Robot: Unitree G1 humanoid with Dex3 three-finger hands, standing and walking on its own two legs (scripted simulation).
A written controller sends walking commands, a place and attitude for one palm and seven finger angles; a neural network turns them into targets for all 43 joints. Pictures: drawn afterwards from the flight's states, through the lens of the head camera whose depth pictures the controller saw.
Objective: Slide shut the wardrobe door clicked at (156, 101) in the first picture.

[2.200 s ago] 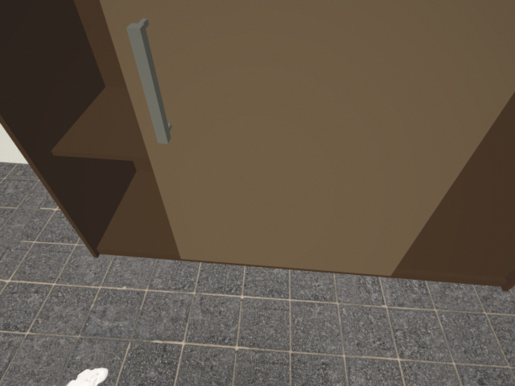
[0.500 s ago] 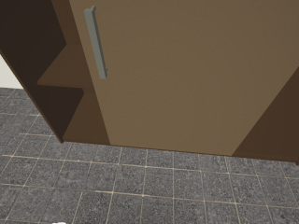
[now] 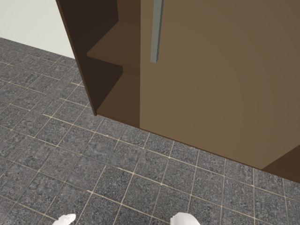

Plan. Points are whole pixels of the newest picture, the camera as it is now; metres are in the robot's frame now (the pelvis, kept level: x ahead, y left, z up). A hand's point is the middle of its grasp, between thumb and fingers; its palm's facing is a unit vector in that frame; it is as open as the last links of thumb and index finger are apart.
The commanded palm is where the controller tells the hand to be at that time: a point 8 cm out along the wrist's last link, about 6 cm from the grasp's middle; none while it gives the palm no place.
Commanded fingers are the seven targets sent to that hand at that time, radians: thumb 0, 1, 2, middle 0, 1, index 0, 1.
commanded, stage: walk to a spot facing it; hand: right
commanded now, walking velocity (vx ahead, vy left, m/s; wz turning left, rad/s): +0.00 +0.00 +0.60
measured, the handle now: (158, 27) +0.78 -0.01 +0.11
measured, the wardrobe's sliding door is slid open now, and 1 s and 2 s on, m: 0.39 0.39 0.39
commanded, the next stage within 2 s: none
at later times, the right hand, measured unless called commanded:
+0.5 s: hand out of the picture +0.09 -0.29 -0.17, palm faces -0.22 +0.95 -0.22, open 7.4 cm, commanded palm none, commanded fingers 0.00 -0.90 -0.90 0.20 0.30 0.20 0.30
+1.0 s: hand out of the picture +0.11 -0.16 -0.15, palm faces -0.58 +0.77 -0.26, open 7.4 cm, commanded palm none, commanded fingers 0.00 -0.90 -0.90 0.20 0.30 0.20 0.30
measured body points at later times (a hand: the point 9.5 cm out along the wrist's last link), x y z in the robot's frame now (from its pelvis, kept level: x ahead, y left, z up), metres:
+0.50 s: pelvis -0.04 -0.09 +0.00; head -0.02 -0.13 +0.45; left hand -0.03 +0.17 -0.11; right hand +0.11 -0.34 -0.15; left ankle -0.10 +0.05 -0.63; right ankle +0.00 -0.17 -0.74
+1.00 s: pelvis -0.10 -0.07 +0.00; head -0.10 -0.03 +0.45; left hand -0.24 +0.16 -0.16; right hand +0.14 -0.20 -0.13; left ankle -0.16 +0.00 -0.74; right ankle -0.01 -0.18 -0.67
